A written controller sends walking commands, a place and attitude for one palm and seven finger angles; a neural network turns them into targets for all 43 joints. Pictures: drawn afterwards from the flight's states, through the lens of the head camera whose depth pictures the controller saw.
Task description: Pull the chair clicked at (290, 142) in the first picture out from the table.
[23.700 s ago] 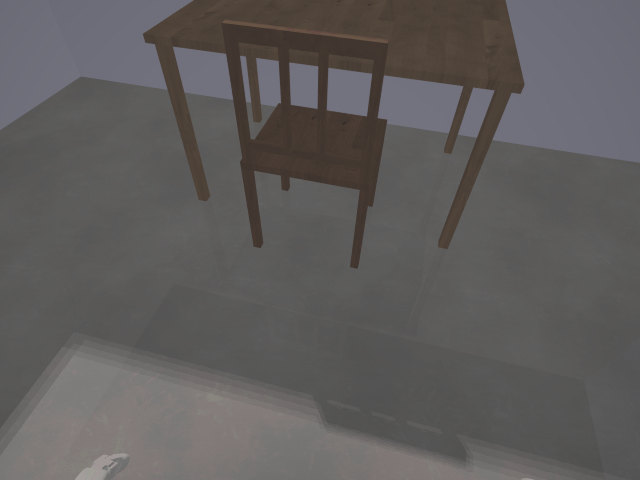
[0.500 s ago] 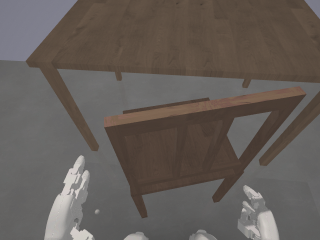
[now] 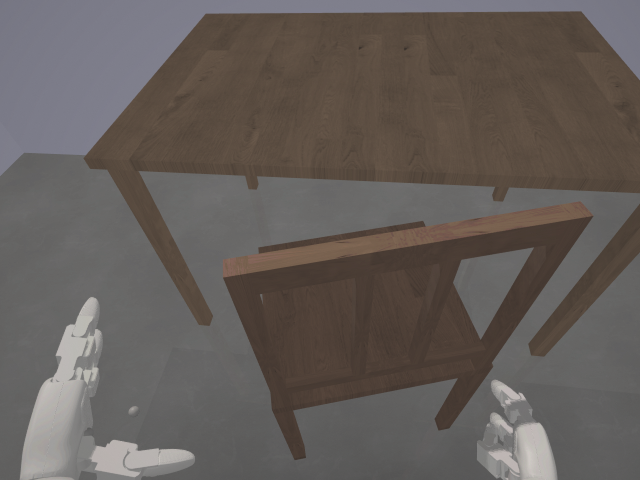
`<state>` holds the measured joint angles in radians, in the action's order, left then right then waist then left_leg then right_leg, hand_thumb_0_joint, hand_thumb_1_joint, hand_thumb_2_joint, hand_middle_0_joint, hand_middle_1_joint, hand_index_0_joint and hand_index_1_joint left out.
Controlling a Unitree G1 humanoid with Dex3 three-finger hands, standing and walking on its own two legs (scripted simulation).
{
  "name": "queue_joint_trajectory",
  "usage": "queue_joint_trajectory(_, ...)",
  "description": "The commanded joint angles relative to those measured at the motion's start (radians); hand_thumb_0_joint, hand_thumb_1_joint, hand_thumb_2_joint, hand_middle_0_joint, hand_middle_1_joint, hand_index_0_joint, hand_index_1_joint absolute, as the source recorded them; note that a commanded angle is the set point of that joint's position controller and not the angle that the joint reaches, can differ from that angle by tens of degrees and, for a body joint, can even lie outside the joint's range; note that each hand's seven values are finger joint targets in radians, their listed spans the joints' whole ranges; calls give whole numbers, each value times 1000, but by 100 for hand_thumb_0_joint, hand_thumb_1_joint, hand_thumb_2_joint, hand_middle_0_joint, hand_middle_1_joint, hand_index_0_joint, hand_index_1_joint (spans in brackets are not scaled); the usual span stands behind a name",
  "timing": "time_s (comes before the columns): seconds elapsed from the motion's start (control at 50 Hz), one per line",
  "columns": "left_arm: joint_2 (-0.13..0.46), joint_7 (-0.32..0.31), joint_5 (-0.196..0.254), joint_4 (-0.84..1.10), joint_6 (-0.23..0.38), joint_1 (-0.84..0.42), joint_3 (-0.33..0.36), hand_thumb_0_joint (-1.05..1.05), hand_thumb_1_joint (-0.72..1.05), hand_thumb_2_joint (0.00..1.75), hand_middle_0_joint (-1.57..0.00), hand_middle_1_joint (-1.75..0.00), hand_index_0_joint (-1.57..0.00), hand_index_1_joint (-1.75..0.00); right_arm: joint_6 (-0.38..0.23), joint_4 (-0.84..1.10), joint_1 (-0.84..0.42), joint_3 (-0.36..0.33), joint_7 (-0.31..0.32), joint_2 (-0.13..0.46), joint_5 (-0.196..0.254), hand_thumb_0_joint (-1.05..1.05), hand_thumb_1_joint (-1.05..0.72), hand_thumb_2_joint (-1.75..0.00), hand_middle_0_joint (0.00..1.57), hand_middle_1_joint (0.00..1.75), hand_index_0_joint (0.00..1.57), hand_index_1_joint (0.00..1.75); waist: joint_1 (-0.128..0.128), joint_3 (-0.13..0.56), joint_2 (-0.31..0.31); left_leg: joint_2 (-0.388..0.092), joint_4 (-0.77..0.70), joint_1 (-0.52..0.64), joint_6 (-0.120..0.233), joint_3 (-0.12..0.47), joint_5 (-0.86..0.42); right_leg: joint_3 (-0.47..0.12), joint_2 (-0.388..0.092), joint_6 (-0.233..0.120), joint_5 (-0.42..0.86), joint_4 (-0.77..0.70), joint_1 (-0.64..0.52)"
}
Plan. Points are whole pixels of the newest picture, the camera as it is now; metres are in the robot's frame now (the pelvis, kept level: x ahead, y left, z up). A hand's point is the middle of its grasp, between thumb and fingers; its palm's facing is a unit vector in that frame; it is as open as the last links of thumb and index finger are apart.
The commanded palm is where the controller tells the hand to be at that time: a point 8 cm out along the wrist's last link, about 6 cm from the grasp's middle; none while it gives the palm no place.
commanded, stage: draw the hand back to the body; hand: left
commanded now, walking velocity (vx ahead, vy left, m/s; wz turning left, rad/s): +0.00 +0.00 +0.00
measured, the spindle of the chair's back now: (360, 328) +0.35 -0.02 -0.06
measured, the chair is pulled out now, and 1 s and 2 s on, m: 0.12 0.12 0.12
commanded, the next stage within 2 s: step back with the hand held close in 0.88 s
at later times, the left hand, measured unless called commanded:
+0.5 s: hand (41, 314) +0.21 +0.26 +0.19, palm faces +0.44 -0.77 -0.46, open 9.4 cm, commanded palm +0.17 +0.31 +0.21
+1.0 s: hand (25, 309) +0.21 +0.27 +0.20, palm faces +0.46 -0.77 -0.44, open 7.4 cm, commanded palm +0.17 +0.31 +0.21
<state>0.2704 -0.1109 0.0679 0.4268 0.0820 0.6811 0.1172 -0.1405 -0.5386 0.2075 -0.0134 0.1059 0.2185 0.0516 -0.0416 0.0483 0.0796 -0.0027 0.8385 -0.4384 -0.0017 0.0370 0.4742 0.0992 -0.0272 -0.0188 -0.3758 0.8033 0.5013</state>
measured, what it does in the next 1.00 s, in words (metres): stands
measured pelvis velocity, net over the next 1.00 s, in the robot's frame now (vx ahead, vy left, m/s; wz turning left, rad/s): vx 0.02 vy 0.02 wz -0.03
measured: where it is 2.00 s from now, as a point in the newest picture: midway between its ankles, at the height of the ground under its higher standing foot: outside the picture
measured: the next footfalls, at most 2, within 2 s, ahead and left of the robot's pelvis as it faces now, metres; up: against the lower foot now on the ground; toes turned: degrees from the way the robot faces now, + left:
none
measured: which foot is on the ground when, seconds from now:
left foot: down 0.00-1.00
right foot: down 0.00-1.00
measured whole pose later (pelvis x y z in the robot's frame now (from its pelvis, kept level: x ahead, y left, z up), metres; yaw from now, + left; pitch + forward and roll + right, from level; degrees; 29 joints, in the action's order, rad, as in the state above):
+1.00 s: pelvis +0.02 +0.02 +0.04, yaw -2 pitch -3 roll -1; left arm 0.33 -0.15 0.05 0.43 0.12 0.50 0.35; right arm -0.14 -0.68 0.15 -0.01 0.05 0.22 0.02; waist -0.08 -0.06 0.09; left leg 0.01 0.44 -0.06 0.02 0.00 0.32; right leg 0.06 -0.02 0.01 -0.23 0.43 0.14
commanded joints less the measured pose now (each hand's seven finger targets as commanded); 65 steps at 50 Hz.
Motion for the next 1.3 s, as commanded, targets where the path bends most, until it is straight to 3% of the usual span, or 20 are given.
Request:
queue_joint_trajectory(0.0, 175, -65, -29, 260, 58, -53, 132, 0, 3, 48, -8, -12, -8, -12, -60, 151, -115, -15, 14, 88, -13, 0, -90, -90, 20, 30, 20, 30, -3, 74, -7, -7, -211, 74, 25, 4, -220, -66, -36, -13, 132, -216, -193)
queue_joint_trajectory(0.16, 172, -73, -28, 198, 67, -104, 192, 0, 32, 62, -12, -18, -12, -18, -72, 96, -140, -10, 1, 87, -20, 0, -90, -90, 20, 30, 20, 30, -11, -2, -62, -18, -306, 174, 23, 6, -339, -61, -26, -10, 256, -282, -280)
queue_joint_trajectory(0.34, 230, -66, -24, 241, 94, -167, 303, 0, 65, 78, -16, -25, -16, -25, -77, 62, -154, -11, -22, 90, -29, 0, -90, -90, 20, 30, 20, 30, -29, 29, 7, -29, -386, 262, 15, 4, -478, -66, -23, -14, 347, -333, -385)
queue_joint_trajectory(0.36, 240, -68, -22, 236, 93, -169, 321, 0, 68, 80, -17, -26, -17, -26, -77, 59, -156, -14, -22, 88, -30, 0, -90, -90, 20, 30, 20, 30, -30, 34, -19, -31, -389, 272, 17, -1, -492, -64, -23, -12, 364, -339, -395)
queue_joint_trajectory(0.4, 248, -65, -23, 250, 98, -198, 337, 0, 75, 83, -18, -27, -18, -27, -79, 50, -159, -11, -26, 88, -30, 0, -90, -90, 20, 30, 20, 30, -29, 30, 18, -30, -396, 288, 16, -6, -508, -74, -22, -15, 378, -357, -406)
queue_joint_trajectory(0.48, 272, -68, -15, 224, 100, -244, 390, 0, 90, 90, -20, -30, -20, -30, -74, 32, -170, -17, -28, 98, -31, 0, -90, -90, 20, 30, 20, 30, -29, 19, 2, -36, -416, 311, 16, -8, -529, -74, -20, -14, 389, -376, -418)
queue_joint_trajectory(0.5, 227, -61, -17, 188, 98, -226, 357, 0, 90, 90, -20, -30, -20, -30, -72, 26, -163, -16, -29, 92, -32, 0, -90, -90, 20, 30, 20, 30, -25, 4, 4, -37, -421, 311, 16, -11, -535, -66, -22, -11, 387, -379, -412)
queue_joint_trajectory(0.58, 190, -46, -10, 125, 91, -182, 330, 0, 90, 90, -20, -30, -20, -30, -49, 24, -173, -32, -40, 106, -29, 0, -90, -90, 20, 30, 20, 30, -25, -2, -54, -41, -434, 314, 20, -16, -540, -61, -20, -6, 389, -390, -417)
queue_joint_trajectory(0.7, 255, -51, -22, 258, 107, -232, 358, 0, 90, 90, -20, -30, -20, -30, -59, 33, -171, -27, -41, 102, -37, 0, -90, -90, 20, 30, 20, 30, -36, 69, 3, -39, -443, 349, 18, -12, -594, -70, -25, -11, 419, -395, -463)
queue_joint_trajectory(0.78, 268, -60, -23, 262, 98, -229, 373, 0, 90, 90, -20, -30, -20, -30, -66, 21, -176, -24, -40, 104, -37, 0, -90, -90, 20, 30, 20, 30, -36, 47, 38, -41, -448, 348, 9, -5, -596, -75, -21, -16, 406, -403, -461)
queue_joint_trajectory(0.92, 212, -52, -17, 181, 92, -224, 336, 0, 90, 90, -20, -30, -20, -30, -55, 15, -177, -27, -40, 104, -34, 0, -90, -90, 20, 30, 20, 30, -28, -31, -12, -48, -467, 321, 12, -9, -512, -62, -18, -13, 341, -413, -420)
queue_joint_trajectory(0.96, 216, -50, -16, 183, 96, -221, 339, 0, 90, 90, -20, -30, -20, -30, -52, 20, -179, -30, -40, 106, -34, 0, -90, -90, 20, 30, 20, 30, -30, -14, -42, -46, -467, 323, 17, -11, -502, -62, -18, -12, 341, -411, -427)
queue_joint_trajectory(0.98, 237, -50, -14, 215, 96, -272, 347, 0, 90, 90, -20, -30, -20, -30, -54, 25, -186, -24, -42, 114, -34, 0, -90, -90, 20, 30, 20, 30, -28, 1, -13, -43, -472, 325, 15, -5, -482, -67, -19, -12, 328, -413, -432)
queue_joint_trajectory(1.0, 414, -52, -3, 273, 139, -427, 510, 0, 90, 90, -20, -30, -20, -30, -37, 56, -135, -25, -37, 119, -20, 0, -90, -90, 20, 30, 20, 30, 13, -104, -6, -80, -479, 293, 35, 0, -359, -188, -59, -13, 367, -459, -331)
queue_joint_trajectory(1.02, 345, -45, -4, 195, 144, -366, 469, 0, 90, 90, -20, -30, -20, -30, -30, 42, -148, -21, -33, 97, -29, 0, -90, -90, 20, 30, 20, 30, 16, -106, -36, -80, -485, 281, 39, 12, -307, -184, -75, -12, 349, -462, -328)
queue_joint_trajectory(1.06, 276, -37, -9, 164, 137, -280, 411, 0, 90, 90, -20, -30, -20, -30, -19, 59, -142, -23, -34, 105, -30, 0, -90, -90, 20, 30, 20, 30, 20, -76, -36, -89, -488, 297, 38, 17, -363, -181, -79, -9, 391, -438, -342)
queue_joint_trajectory(1.1, 252, -33, -12, 175, 140, -225, 390, 0, 90, 90, -20, -30, -20, -30, -16, 74, -152, -20, -35, 106, -34, 0, -90, -90, 20, 30, 20, 30, 12, -18, 56, -105, -501, 318, 39, 15, -470, -150, -73, 0, 430, -396, -366)
queue_joint_trajectory(1.14, 243, -34, -16, 192, 135, -149, 384, 0, 90, 90, -20, -30, -20, -30, -1, 86, -144, -30, -39, 112, -38, 0, -90, -90, 20, 30, 20, 30, 8, 37, 75, -122, -485, 331, 35, 22, -622, -128, -72, 5, 479, -358, -383)
queue_joint_trajectory(1.2, 259, -35, -17, 229, 134, -70, 409, 0, 90, 90, -20, -30, -20, -30, 19, 107, -149, -40, -44, 102, -38, 0, -90, -90, 20, 30, 20, 30, 5, 94, 28, -136, -453, 353, 31, 19, -766, -110, -74, 7, 502, -322, -383)
queue_joint_trajectory(1.28, 331, -47, -10, 263, 138, -17, 491, 0, 90, 90, -20, -30, -20, -30, 42, 116, -166, -56, -38, 94, -32, 0, -90, -90, 20, 30, 20, 30, 4, 117, -10, -146, -427, 309, 33, 33, -764, -120, -83, -2, 493, -288, -370)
